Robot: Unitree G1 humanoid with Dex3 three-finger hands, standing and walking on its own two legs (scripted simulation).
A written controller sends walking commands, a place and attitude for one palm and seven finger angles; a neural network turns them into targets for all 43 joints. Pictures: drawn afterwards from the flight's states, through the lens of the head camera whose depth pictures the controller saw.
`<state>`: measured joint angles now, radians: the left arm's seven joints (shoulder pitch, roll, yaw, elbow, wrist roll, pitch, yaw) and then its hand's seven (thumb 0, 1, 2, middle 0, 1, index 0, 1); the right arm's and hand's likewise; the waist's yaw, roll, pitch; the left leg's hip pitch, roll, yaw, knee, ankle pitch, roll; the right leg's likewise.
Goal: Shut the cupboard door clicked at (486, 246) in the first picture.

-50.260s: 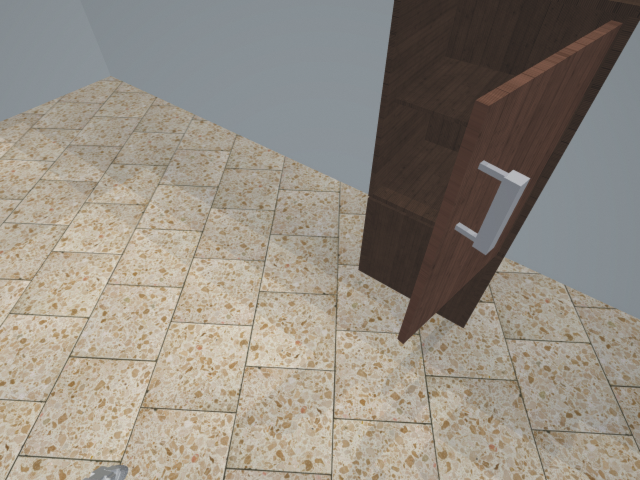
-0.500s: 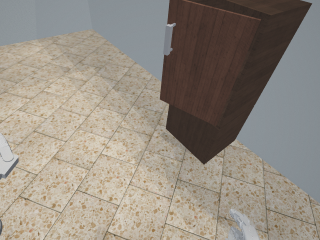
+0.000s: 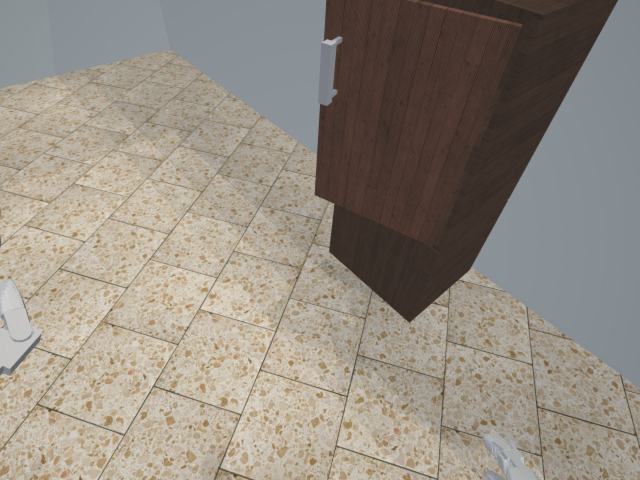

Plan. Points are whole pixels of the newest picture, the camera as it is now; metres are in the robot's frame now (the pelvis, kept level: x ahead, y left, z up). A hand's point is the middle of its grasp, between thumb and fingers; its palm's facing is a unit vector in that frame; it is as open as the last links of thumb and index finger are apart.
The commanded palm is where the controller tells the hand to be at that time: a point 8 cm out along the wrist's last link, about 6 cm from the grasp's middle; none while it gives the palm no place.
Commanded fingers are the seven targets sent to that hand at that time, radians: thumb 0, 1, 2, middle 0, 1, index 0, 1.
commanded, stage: stop stepping back and stand still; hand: left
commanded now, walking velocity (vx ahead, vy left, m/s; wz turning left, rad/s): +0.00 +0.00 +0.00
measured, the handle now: (331, 70) +0.96 +0.01 +0.08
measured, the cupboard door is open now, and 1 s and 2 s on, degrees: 18 18 18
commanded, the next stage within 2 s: let the arm hang, fingers relaxed in 0.14 s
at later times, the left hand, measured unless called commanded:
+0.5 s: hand out of the picture +0.10 +0.18 -0.15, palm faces -0.04 -0.98 -0.22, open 7.4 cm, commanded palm none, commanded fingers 0.00 0.90 0.90 -0.20 -0.30 -0.20 -0.30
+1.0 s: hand out of the picture -0.04 +0.17 -0.17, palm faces +0.03 -0.98 -0.21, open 7.3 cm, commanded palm none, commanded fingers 0.00 0.90 0.90 -0.20 -0.30 -0.20 -0.30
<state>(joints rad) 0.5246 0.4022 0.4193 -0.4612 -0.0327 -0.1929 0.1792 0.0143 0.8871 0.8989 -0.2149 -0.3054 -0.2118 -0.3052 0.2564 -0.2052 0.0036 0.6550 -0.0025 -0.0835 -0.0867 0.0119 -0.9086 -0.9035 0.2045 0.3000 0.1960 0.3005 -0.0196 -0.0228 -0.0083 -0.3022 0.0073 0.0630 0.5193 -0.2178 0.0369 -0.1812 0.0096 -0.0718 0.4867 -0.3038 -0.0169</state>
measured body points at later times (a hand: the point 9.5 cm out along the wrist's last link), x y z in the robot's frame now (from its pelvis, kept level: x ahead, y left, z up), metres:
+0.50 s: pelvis -0.01 +0.00 +0.00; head +0.00 +0.00 +0.45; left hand +0.10 +0.23 -0.13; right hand +0.12 -0.26 -0.12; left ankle +0.04 +0.09 -0.74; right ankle -0.03 -0.10 -0.74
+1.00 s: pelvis -0.01 +0.00 +0.01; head +0.00 -0.01 +0.46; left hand -0.04 +0.22 -0.15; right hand -0.03 -0.21 -0.16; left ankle +0.04 +0.09 -0.74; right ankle -0.03 -0.10 -0.74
